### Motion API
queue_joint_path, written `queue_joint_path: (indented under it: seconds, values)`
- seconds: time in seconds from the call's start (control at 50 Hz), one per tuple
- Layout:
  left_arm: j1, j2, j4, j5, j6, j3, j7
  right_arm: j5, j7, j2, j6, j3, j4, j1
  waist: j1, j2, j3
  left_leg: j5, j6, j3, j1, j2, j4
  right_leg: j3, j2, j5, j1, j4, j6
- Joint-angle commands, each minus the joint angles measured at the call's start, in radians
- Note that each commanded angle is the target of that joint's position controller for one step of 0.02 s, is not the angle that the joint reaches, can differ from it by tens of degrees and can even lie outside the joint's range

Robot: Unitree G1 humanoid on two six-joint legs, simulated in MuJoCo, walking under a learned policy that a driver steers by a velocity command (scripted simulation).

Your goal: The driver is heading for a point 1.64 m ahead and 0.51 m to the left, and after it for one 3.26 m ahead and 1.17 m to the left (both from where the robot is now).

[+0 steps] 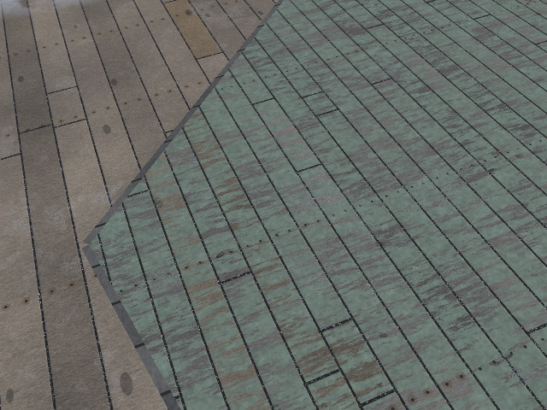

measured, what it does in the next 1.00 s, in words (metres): walks ahead: left foot, then right foot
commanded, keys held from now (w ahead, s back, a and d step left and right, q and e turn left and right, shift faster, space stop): w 0.94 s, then w+q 0.06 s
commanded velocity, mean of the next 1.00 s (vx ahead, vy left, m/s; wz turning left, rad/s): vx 0.47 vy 0.00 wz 0.00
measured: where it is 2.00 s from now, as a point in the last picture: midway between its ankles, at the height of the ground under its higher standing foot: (255, 223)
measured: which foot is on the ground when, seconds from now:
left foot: up 0.00-0.44, down 0.46-1.00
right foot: down 0.00-0.48, up 0.50-0.98, down 1.00-1.00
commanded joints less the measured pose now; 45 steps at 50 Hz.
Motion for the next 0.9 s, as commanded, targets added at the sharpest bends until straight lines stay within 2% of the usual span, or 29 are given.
queue_joint_path:
  seconds: [0.02,0.04,0.06,0.08,0.1,0.14,0.2,0.22,0.26,0.34,0.38,0.4,0.42,0.44,0.46,0.48,0.5,0.52,0.54,0.56,0.58,0.62,0.64,0.7,0.72,0.74,0.8,0.86,0.9]
  values:
    - [0.308,0.226,0.036,0.014,-0.016,0.05,-0.004,0.008,0.004,-0.035,-0.049,0.003,-0.151,-0.167,0.14,-0.321,-0.023,-0.218,0.03,-0.013,-0.604,-0.074,0.495,0.738,-0.389,-0.333,0.421,-0.355,-0.258]
    - [0.216,0.171,0.012,0.014,-0.029,0.031,-0.008,0.028,0.005,-0.095,-0.061,-0.011,-0.144,-0.157,0.097,-0.19,0.057,-0.158,0.054,-0.072,-0.69,0.006,0.605,0.693,-0.387,-0.417,0.378,-0.361,-0.26]
    - [0.159,0.125,-0.007,0.015,-0.036,0.016,-0.01,0.032,0.013,-0.107,-0.071,-0.015,-0.133,-0.147,0.074,-0.163,0.092,-0.052,0.075,-0.072,-0.713,0.043,0.618,0.586,-0.339,-0.365,0.356,-0.366,-0.219]
    - [0.142,0.1,-0.02,0.019,-0.037,0.004,-0.017,0.008,0.02,-0.101,-0.083,-0.014,-0.115,-0.147,0.074,-0.115,0.085,0.022,0.086,-0.072,-0.663,0.069,0.58,0.446,-0.281,-0.134,0.326,-0.347,-0.16]
    - [0.123,0.116,-0.018,0.019,-0.031,0.003,-0.018,0.004,0.022,-0.088,-0.082,-0.018,-0.128,-0.157,0.048,-0.146,0.084,0.092,0.076,-0.047,-0.678,0.085,0.537,0.426,-0.277,-0.117,0.324,-0.373,-0.163]
    - [0.133,0.088,-0.014,0.026,-0.027,-0.009,-0.013,0.0,0.033,-0.074,-0.074,-0.017,-0.13,-0.19,0.053,-0.13,0.083,0.18,0.049,-0.024,-0.637,0.094,0.488,0.329,-0.237,0.046,0.282,-0.401,-0.157]
    - [0.178,0.104,0.003,0.017,-0.017,-0.01,0.002,-0.014,0.037,-0.035,-0.062,-0.005,-0.152,-0.253,0.067,-0.1,0.093,0.266,0.005,0.019,-0.629,0.078,0.33,0.2,-0.194,0.243,0.267,-0.406,-0.156]
    - [0.18,0.121,0.007,0.02,-0.015,-0.009,0.007,-0.012,0.038,-0.016,-0.063,0.003,-0.17,-0.295,0.074,-0.112,0.098,0.317,-0.005,0.03,-0.592,0.069,0.251,0.177,-0.188,0.243,0.232,-0.415,-0.154]
    - [0.204,0.127,0.018,0.02,-0.014,-0.009,0.014,-0.006,0.042,-0.009,-0.066,0.009,-0.194,-0.368,0.093,-0.117,0.111,0.4,-0.012,0.053,-0.522,0.043,0.129,0.136,-0.176,0.246,0.19,-0.433,-0.148]
    - [0.23,0.137,0.043,0.004,-0.011,-0.003,0.017,0.003,0.056,-0.029,-0.069,0.009,-0.228,-0.436,0.082,-0.122,0.139,0.441,0.021,0.029,-0.471,0.029,0.009,0.12,-0.228,0.27,0.243,-0.426,-0.141]
    - [0.218,0.145,0.045,0.002,-0.002,0.004,0.018,0.001,0.063,-0.053,-0.073,0.002,-0.233,-0.423,0.053,-0.119,0.116,0.391,0.053,0.027,-0.447,0.02,-0.02,0.109,-0.253,0.39,0.322,-0.369,-0.123]
    - [0.206,0.158,0.042,0.006,0.003,0.009,0.018,0.0,0.063,-0.071,-0.074,-0.006,-0.226,-0.385,0.028,-0.134,0.081,0.357,0.069,0.038,-0.386,0.001,-0.018,0.105,-0.259,0.538,0.348,-0.312,-0.113]
    - [0.195,0.169,0.038,0.012,0.011,0.013,0.018,0.0,0.059,-0.097,-0.072,-0.02,-0.207,-0.309,-0.015,-0.153,0.018,0.321,0.09,0.064,-0.282,-0.032,-0.008,0.091,-0.249,0.733,0.367,-0.211,-0.101]
    - [0.187,0.16,0.034,0.02,0.022,0.01,0.019,0.002,0.051,-0.132,-0.068,-0.043,-0.159,-0.151,-0.094,-0.149,-0.082,0.313,0.118,0.092,-0.083,-0.064,-0.015,0.057,-0.207,0.858,0.332,-0.019,-0.078]
    - [0.196,0.136,0.015,0.031,0.026,-0.003,0.021,-0.005,0.041,-0.177,-0.062,-0.059,-0.117,0.029,-0.161,-0.103,-0.213,0.294,0.167,-0.034,0.231,0.05,0.029,0.044,-0.169,0.674,0.13,0.25,-0.05]
    - [0.336,-0.012,0.005,0.026,0.008,-0.043,0.007,-0.023,0.042,-0.265,-0.058,-0.08,-0.085,0.134,-0.095,0.182,-0.381,-0.005,0.339,-0.546,0.586,0.312,-0.076,0.034,0.027,0.078,-0.27,0.663,0.022]
    - [0.307,0.038,0.025,0.005,-0.021,-0.036,0.002,-0.016,0.047,-0.177,-0.06,-0.054,-0.083,0.112,-0.109,0.19,-0.393,-0.132,0.336,-0.777,0.566,0.342,-0.253,0.181,0.051,-0.294,-0.383,0.804,0.005]
    - [0.193,0.127,-0.015,-0.026,-0.038,-0.01,-0.003,-0.01,0.046,-0.13,-0.064,-0.039,-0.091,0.016,-0.091,0.135,-0.203,-0.124,0.28,-0.624,0.418,0.315,-0.271,0.168,-0.009,-0.242,-0.475,0.856,-0.013]
    - [0.117,0.138,-0.035,-0.026,-0.047,-0.01,0.002,-0.014,0.045,-0.108,-0.068,-0.031,-0.108,-0.065,-0.064,0.038,-0.107,0.001,0.251,-0.484,0.25,0.28,-0.289,0.139,-0.065,-0.145,-0.447,0.812,-0.024]
    - [0.08,0.128,-0.043,-0.009,-0.046,-0.005,0.01,-0.023,0.049,-0.087,-0.073,-0.026,-0.112,-0.12,-0.03,-0.016,-0.044,0.113,0.233,-0.378,0.112,0.24,-0.318,0.121,-0.105,-0.071,-0.408,0.747,-0.024]
    - [0.1,0.113,-0.04,-0.001,-0.036,-0.001,0.014,-0.036,0.051,-0.07,-0.081,-0.021,-0.113,-0.145,0.009,0.022,-0.036,0.194,0.229,-0.309,0.028,0.211,-0.343,0.13,-0.138,-0.026,-0.34,0.703,-0.023]
    - [0.128,0.074,-0.03,0.006,-0.011,-0.005,0.016,-0.032,0.055,-0.047,-0.089,-0.016,-0.098,-0.148,0.037,0.03,-0.029,0.25,0.234,-0.225,-0.045,0.17,-0.39,0.12,-0.153,0.003,-0.286,0.657,-0.015]
    - [0.125,0.063,-0.035,0.007,-0.002,-0.007,0.016,-0.028,0.053,-0.064,-0.093,-0.019,-0.087,-0.137,0.045,0.038,-0.013,0.275,0.247,-0.199,-0.075,0.177,-0.407,0.113,-0.16,0.012,-0.293,0.624,-0.004]
    - [-0.005,0.076,-0.087,0.021,0.001,-0.006,0.019,-0.025,0.034,-0.1,-0.091,-0.027,-0.061,-0.083,0.018,-0.001,0.043,0.316,0.258,-0.155,-0.059,0.177,-0.445,0.102,-0.173,0.143,-0.407,0.455,0.034]
    - [-0.039,0.08,-0.095,0.024,0.001,-0.002,0.019,-0.023,0.027,-0.093,-0.086,-0.024,-0.055,-0.066,0.007,-0.015,0.041,0.322,0.24,-0.134,-0.024,0.158,-0.446,0.095,-0.164,0.211,-0.438,0.408,0.036]
    - [-0.065,0.062,-0.107,0.023,-0.005,-0.01,0.013,-0.021,0.023,-0.115,-0.083,-0.027,-0.05,-0.052,0.001,0.006,0.048,0.357,0.237,-0.109,-0.03,0.161,-0.445,0.092,-0.163,0.264,-0.426,0.321,0.039]
    - [-0.192,0.046,-0.14,0.017,-0.02,-0.022,-0.002,-0.012,0.014,-0.126,-0.075,-0.028,-0.025,0.012,-0.048,-0.011,0.066,0.358,0.208,-0.049,-0.015,0.133,-0.447,0.04,-0.116,0.387,-0.363,0.13,0.04]
    - [-0.275,0.048,-0.174,0.007,-0.026,-0.028,-0.02,-0.004,0.012,-0.131,-0.06,-0.028,0.006,0.076,-0.075,-0.009,0.082,0.374,0.209,-0.055,0.094,0.173,-0.41,0.042,-0.095,0.383,-0.385,0.041,0.03]
    - [-0.305,0.062,-0.198,0.005,-0.03,-0.027,-0.032,-0.004,0.009,-0.138,-0.046,-0.032,0.018,0.092,-0.069,-0.001,0.08,0.422,0.199,-0.069,0.181,0.212,-0.366,0.052,-0.087,0.319,-0.403,0.004,0.008]
Keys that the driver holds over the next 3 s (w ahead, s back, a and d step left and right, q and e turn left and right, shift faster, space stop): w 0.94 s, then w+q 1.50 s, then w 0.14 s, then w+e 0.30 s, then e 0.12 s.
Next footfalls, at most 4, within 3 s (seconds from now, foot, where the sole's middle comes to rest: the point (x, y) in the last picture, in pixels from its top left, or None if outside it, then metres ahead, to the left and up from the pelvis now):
0.46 left None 0.41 0.12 -0.77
1.00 right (337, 334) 0.72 -0.11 -0.77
1.54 left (237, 258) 0.97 0.17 -0.77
2.02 right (261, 178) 1.31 0.10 -0.77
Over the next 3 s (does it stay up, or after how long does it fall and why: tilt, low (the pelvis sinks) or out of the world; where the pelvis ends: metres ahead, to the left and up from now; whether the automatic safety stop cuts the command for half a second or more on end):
stays up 1.46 0.49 0.00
